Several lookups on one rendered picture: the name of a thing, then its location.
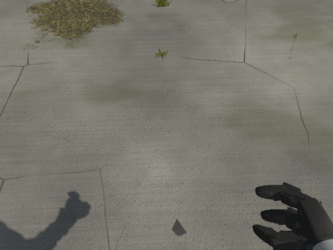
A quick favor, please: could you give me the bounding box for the robot right hand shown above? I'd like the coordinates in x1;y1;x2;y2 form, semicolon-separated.
252;182;333;250

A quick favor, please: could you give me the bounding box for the robot right forearm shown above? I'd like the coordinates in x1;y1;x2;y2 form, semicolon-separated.
313;239;333;250

